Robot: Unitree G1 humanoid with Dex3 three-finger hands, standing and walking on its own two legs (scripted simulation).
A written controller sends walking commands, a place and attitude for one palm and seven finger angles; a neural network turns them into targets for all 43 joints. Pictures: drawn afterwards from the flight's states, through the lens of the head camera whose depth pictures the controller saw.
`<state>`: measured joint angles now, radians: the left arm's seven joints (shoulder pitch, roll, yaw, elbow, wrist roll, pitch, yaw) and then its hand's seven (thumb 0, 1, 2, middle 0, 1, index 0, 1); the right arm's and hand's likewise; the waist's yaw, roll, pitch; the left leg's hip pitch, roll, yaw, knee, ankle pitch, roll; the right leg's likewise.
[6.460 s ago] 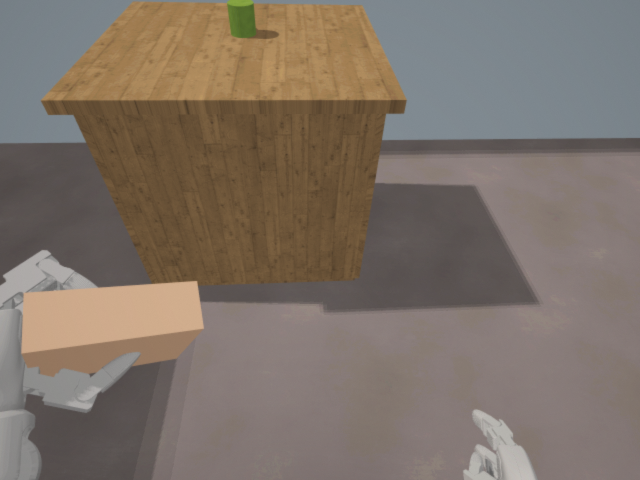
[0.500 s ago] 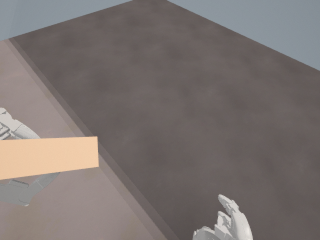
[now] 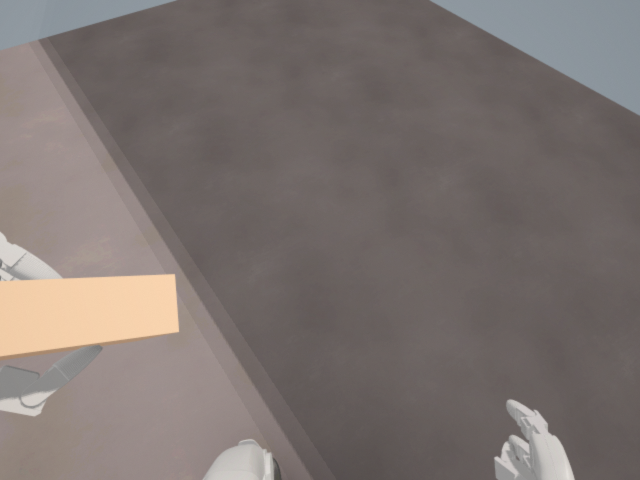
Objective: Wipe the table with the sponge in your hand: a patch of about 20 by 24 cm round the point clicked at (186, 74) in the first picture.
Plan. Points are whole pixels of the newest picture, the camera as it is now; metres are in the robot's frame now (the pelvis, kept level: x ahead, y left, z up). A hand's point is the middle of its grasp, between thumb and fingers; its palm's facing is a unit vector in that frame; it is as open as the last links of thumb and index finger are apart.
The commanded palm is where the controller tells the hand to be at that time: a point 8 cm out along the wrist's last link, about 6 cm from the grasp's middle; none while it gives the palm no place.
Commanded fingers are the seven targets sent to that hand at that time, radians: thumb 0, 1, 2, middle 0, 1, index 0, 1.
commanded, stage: turn to face it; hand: left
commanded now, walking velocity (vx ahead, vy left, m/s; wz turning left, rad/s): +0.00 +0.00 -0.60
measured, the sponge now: (100, 316) +0.24 +0.20 +0.16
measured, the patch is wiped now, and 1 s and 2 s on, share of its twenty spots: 0.00 0.00 0.00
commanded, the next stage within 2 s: none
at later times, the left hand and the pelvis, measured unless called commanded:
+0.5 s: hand (132, 297) +0.25 +0.17 +0.17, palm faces +0.27 -0.83 -0.49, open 9.1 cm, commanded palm +0.20 +0.21 +0.18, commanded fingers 0.00 0.10 1.30 -1.20 -1.60 -1.20 -1.60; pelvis -0.01 -0.04 -0.01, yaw -11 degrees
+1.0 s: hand (309, 370) +0.19 +0.02 +0.19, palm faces +0.02 -0.89 -0.45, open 9.1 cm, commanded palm +0.17 +0.08 +0.18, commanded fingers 0.00 0.10 1.30 -1.20 -1.60 -1.20 -1.60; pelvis -0.11 -0.10 +0.00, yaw -27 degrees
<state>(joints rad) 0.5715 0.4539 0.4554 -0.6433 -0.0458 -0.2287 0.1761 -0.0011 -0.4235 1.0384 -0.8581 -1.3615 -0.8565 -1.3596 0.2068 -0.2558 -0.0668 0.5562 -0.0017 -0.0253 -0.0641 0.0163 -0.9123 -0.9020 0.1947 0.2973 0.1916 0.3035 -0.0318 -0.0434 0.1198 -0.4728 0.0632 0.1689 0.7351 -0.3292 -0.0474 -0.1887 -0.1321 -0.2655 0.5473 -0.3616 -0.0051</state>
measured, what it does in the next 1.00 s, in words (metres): walks backwards, turning right: left foot, then right foot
